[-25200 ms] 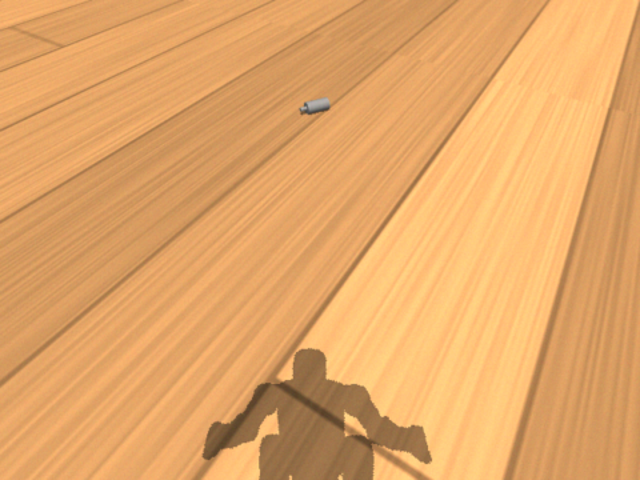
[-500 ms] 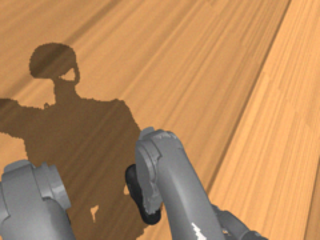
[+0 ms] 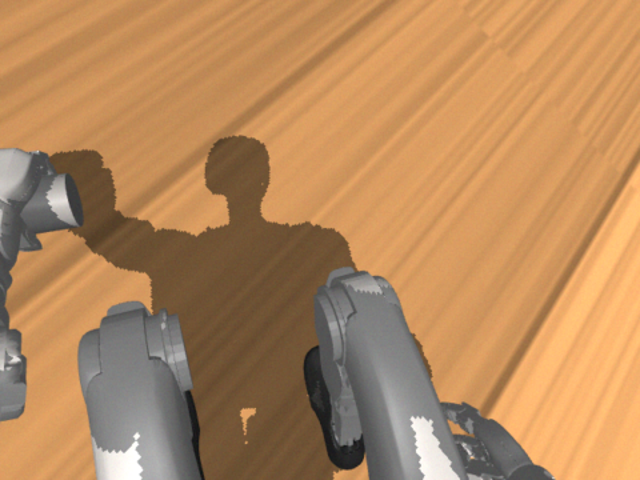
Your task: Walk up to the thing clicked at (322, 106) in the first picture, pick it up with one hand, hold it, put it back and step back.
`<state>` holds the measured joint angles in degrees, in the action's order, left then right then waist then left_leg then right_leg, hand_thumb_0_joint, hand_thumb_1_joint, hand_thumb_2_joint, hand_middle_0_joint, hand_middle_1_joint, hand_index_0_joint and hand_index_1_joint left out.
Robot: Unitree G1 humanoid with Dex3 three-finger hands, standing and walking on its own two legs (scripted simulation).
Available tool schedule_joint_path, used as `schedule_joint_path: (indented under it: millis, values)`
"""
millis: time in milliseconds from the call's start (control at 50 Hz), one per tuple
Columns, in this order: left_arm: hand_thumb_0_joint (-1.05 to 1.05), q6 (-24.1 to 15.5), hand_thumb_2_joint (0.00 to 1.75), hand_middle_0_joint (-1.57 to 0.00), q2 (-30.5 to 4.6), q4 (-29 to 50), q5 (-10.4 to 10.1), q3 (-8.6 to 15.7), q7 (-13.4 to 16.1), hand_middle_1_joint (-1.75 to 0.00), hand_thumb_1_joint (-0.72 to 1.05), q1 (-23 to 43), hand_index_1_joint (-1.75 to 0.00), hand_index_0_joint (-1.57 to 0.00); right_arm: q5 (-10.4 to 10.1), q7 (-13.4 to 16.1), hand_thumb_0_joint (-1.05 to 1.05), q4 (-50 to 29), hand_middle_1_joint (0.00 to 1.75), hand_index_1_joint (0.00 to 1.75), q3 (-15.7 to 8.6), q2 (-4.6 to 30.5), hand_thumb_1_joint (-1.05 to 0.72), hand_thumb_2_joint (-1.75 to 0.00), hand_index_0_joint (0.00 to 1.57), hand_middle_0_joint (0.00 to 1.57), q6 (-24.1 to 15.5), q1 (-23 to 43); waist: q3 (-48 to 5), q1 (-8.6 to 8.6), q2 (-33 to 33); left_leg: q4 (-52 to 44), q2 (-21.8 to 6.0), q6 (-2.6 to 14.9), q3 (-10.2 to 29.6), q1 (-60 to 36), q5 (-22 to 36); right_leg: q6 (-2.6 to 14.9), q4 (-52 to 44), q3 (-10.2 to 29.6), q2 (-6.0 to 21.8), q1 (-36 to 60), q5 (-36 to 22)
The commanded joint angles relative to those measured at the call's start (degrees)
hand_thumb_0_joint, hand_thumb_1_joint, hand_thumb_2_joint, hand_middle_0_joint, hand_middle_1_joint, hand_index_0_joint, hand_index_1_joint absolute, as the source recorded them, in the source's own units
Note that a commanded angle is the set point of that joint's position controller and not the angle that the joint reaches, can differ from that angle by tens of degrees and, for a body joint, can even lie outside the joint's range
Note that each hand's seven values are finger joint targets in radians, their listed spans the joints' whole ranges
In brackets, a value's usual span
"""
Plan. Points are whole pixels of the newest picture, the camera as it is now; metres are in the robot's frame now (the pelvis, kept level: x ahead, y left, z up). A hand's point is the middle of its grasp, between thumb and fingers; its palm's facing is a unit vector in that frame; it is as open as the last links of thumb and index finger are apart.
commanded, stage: settle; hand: left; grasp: from above
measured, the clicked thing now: out of the picture +0.45 +0.34 -0.18
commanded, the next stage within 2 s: lift in 0.06 s
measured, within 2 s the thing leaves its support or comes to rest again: neither
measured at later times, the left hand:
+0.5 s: hand out of the picture +0.42 +0.33 -0.08, palm faces -0.48 -0.09 -0.87, open 9.7 cm
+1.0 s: hand out of the picture +0.35 +0.32 +0.11, palm faces -0.42 -0.13 -0.90, open 9.7 cm
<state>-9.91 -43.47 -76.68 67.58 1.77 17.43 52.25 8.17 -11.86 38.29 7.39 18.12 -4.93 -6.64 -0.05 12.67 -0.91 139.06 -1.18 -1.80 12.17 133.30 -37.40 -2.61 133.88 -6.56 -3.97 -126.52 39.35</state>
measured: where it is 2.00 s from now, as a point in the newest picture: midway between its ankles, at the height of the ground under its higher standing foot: (264, 448)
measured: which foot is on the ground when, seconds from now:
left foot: down 0.00-1.00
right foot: down 0.00-1.00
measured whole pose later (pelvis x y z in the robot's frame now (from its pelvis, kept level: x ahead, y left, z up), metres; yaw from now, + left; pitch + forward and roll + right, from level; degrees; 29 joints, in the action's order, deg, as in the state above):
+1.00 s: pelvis +0.00 +0.01 +0.19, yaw +7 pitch +28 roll -6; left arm -1.9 -32.4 -39.9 57.0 -4.8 2.2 27.0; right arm -0.7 -0.3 37.1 -0.8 14.1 3.7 -7.9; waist -10.3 4.7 2.7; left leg 103.1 -1.7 -0.2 5.1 98.3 -33.5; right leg -2.1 100.3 -2.1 -1.4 -93.3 35.8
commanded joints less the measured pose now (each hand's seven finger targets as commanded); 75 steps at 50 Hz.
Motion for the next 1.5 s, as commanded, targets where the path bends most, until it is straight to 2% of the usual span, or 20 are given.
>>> schedule_joint_path:
  millis: [0,100,160,180,240,300,400,440,620,740,900,1020,1040,1160,1280,1340,1380,1420,1460,1480]
  values:
    - [0.00,-0.67,0.69,-1.04,-16.07,9.65,0.78,3.31,2.29,-0.63,0.68,19.34,-0.62,-1.06,-0.47,2.40,0.00,-1.01,0.30,0.30,-4.98,14.02,-0.91,-0.90,0.20,0.20,1.52,-11.85,-40.47,1.28,18.58,-12.88,0.20,2.47,-7.43,-28.85,8.81,5.11,-15.21,-3.08,-1.48,18.86,-11.23]
    - [0.00,0.40,0.75,-1.05,-15.34,9.96,0.81,2.84,2.36,-0.64,0.70,20.30,-0.64,-1.06,-0.74,3.58,0.00,-0.88,0.30,0.30,-5.70,13.61,-0.90,-0.90,0.20,0.20,2.77,-12.34,-39.82,0.53,19.37,-15.53,0.38,2.61,-7.93,-29.14,6.23,5.36,-16.45,-2.90,-1.22,17.20,-8.84]
    - [0.00,1.28,0.64,-1.04,-14.38,10.37,0.61,2.03,1.24,-0.65,0.67,18.94,-0.63,-1.06,-1.14,4.20,0.00,-1.19,0.30,0.30,-6.19,13.43,-0.93,-0.91,0.20,0.20,3.35,-12.72,-40.56,0.26,19.11,-17.08,0.55,2.79,-8.12,-30.19,5.78,5.28,-17.18,-3.12,-1.00,17.37,-9.02]
    - [0.00,1.70,0.62,-0.96,-13.85,10.62,0.14,1.60,0.60,-0.58,0.60,18.51,-0.55,-0.98,-1.44,4.30,0.00,-1.01,0.30,0.30,-6.70,13.37,-0.89,-0.89,0.20,0.20,3.55,-12.77,-41.34,-0.18,19.43,-17.67,0.48,2.66,-8.16,-31.40,6.27,5.39,-17.10,-2.95,-0.88,17.41,-9.51]
    - [0.00,2.70,0.63,-1.00,-13.79,14.95,-1.32,2.28,-1.32,-0.66,0.69,18.42,-0.62,-1.04,-2.11,4.75,0.00,-1.47,0.30,0.30,-7.58,13.24,-0.91,-0.90,0.20,0.20,4.17,-13.72,-45.81,-1.27,20.58,-19.51,0.58,2.53,-8.02,-35.30,8.51,5.38,-17.13,-3.14,-0.47,18.70,-11.90]
    - [0.00,3.56,0.62,-1.01,-13.10,17.15,-3.29,2.46,-3.74,-0.64,0.70,16.62,-0.60,-1.05,-2.99,5.19,0.00,-1.57,0.30,0.30,-8.63,13.21,-0.91,-0.90,0.20,0.20,4.93,-14.22,-45.16,-2.02,20.23,-21.85,0.87,2.51,-7.86,-36.02,7.66,5.53,-18.59,-2.68,0.03,18.29,-10.89]
    - [0.00,3.50,0.63,-1.01,-12.32,24.10,-4.27,1.91,-7.76,-0.62,0.68,13.10,-0.58,-1.04,-4.20,6.12,0.00,-2.31,0.30,0.30,-9.77,11.25,-0.91,-0.90,0.20,0.20,6.25,-14.75,-47.91,-3.57,17.70,-23.73,1.07,3.22,-9.51,-37.13,8.31,5.24,-22.24,-0.50,0.12,23.69,-10.91]
    - [0.00,3.21,0.64,-1.00,-10.41,26.40,-5.16,1.64,-8.79,-0.64,0.68,11.41,-0.60,-1.03,-4.69,6.52,0.00,-2.17,0.30,0.30,-10.56,11.36,-0.91,-0.90,0.20,0.20,6.51,-14.77,-46.05,-3.94,17.36,-25.69,1.12,3.07,-9.17,-38.71,7.71,5.41,-23.40,-0.57,0.57,22.61,-10.12]
    - [0.00,2.81,0.67,-0.95,-8.84,34.82,-8.39,1.56,-11.05,-0.65,0.61,4.56,-0.62,-0.97,-6.65,8.59,0.00,-3.98,0.30,0.30,-11.42,9.45,-0.90,-0.90,0.20,0.20,7.19,-13.07,-46.52,-5.78,12.63,-33.50,0.85,3.81,-8.78,-43.59,4.56,4.63,-30.82,0.88,0.73,29.23,-8.03]
    - [0.00,4.66,0.68,-0.96,-5.36,40.29,-10.07,-0.54,-12.15,-0.68,0.65,-0.85,-0.64,-0.99,-7.65,10.15,0.00,-4.93,0.30,0.30,-12.01,8.62,-0.90,-0.90,0.20,0.20,7.41,-11.43,-45.69,-6.18,11.74,-40.17,0.39,3.59,-8.15,-50.59,5.59,4.27,-35.98,1.17,0.86,35.11,-9.68]
    - [0.00,7.70,0.69,-0.98,-4.03,47.12,-11.07,-0.23,-12.88,-0.63,0.64,-6.83,-0.61,-1.00,-8.89,12.46,0.00,-5.51,0.30,0.30,-12.18,7.55,-0.89,-0.90,0.20,0.20,7.58,-7.70,-41.92,-7.31,11.69,-53.02,-0.20,3.21,-7.10,-61.99,2.15,3.83,-45.80,1.95,1.01,44.68,-7.91]
    - [0.00,8.43,0.70,-1.00,-1.13,50.39,-11.29,-2.11,-13.28,-0.62,0.64,-12.61,-0.61,-1.01,-9.64,13.98,0.00,-5.18,0.30,0.30,-11.50,5.72,-0.90,-0.90,0.20,0.20,7.01,-6.16,-39.16,-7.38,10.10,-60.08,0.26,3.02,-8.98,-69.87,5.65,3.77,-55.29,3.49,1.08,55.02,-9.99]
    - [0.00,8.50,0.70,-0.99,-1.23,50.62,-11.70,-1.27,-13.17,-0.62,0.63,-13.89,-0.61,-1.00,-9.74,14.21,0.00,-5.01,0.30,0.30,-11.42,5.68,-0.90,-0.90,0.20,0.20,6.79,-5.98,-37.87,-7.64,9.85,-61.98,0.16,2.92,-8.38,-70.90,5.10,3.70,-56.18,3.51,1.13,56.17,-9.69]
    - [0.00,8.43,0.72,-1.00,1.76,47.12,-11.35,-3.82,-12.82,-0.63,0.65,-15.95,-0.63,-1.01,-10.18,15.33,0.00,-3.80,0.30,0.30,-11.03,4.48,-0.90,-0.90,0.20,0.20,5.15,-5.89,-29.14,-7.20,6.84,-70.08,0.29,2.85,-9.32,-76.56,5.27,3.75,-66.05,4.77,1.02,63.80,-8.89]
    - [0.00,7.92,0.68,-1.01,5.34,45.22,-11.12,-6.31,-11.99,-0.64,0.68,-17.90,-0.62,-1.03,-10.43,15.73,0.00,-2.94,0.30,0.30,-11.69,4.26,-0.90,-0.90,0.20,0.20,3.49,-7.09,-28.44,-7.95,6.71,-76.92,0.08,2.20,-9.54,-85.74,12.00,3.90,-72.80,5.44,1.02,71.81,-14.36]
    - [0.00,7.80,0.70,-1.00,4.12,43.87,-10.79,-4.89,-10.48,-0.65,0.66,-16.54,-0.64,-1.02,-10.52,15.71,0.00,-2.92,0.30,0.30,-11.63,4.11,-0.90,-0.90,0.20,0.20,3.14,-7.26,-26.18,-8.46,5.82,-80.54,0.34,2.31,-10.20,-88.46,12.62,3.75,-76.93,5.87,1.02,75.76,-14.74]
    - [0.00,7.65,0.71,-1.01,4.76,41.88,-10.04,-5.18,-9.59,-0.66,0.67,-15.95,-0.64,-1.03,-10.31,15.62,0.00,-2.56,0.30,0.30,-11.53,4.09,-0.90,-0.90,0.20,0.20,2.85,-7.33,-25.04,-8.64,7.04,-83.06,0.18,2.05,-9.84,-90.65,12.63,3.73,-78.08,5.77,1.02,76.63,-15.16]
    - [0.00,7.68,0.69,-1.02,7.36,40.44,-9.52,-7.51,-9.25,-0.66,0.69,-15.67,-0.64,-1.04,-10.41,15.56,0.00,-2.35,0.30,0.30,-11.58,4.03,-0.90,-0.90,0.20,0.20,2.69,-7.98,-24.26,-8.30,6.07,-85.13,0.00,1.93,-9.61,-93.34,14.21,3.80,-79.71,5.67,0.83,78.07,-16.53]
    - [0.00,7.78,0.71,-1.00,5.35,40.07,-9.28,-5.85,-8.51,-0.67,0.67,-15.49,-0.65,-1.02,-10.27,15.46,0.00,-2.06,0.30,0.30,-11.92,4.09,-0.90,-0.90,0.20,0.20,2.60,-8.40,-24.33,-9.18,6.99,-86.87,0.26,1.80,-10.35,-95.46,16.10,3.77,-81.79,6.02,0.99,81.13,-17.92]
    - [0.00,7.97,0.72,-1.00,7.19,40.11,-9.50,-7.21,-8.48,-0.67,0.67,-15.36,-0.66,-1.02,-10.28,15.34,0.00,-2.08,0.30,0.30,-11.83,3.77,-0.90,-0.90,0.20,0.20,2.58,-8.77,-24.51,-8.95,6.63,-87.48,0.41,1.83,-10.53,-96.27,17.66,3.75,-82.69,6.25,0.98,82.60,-19.29]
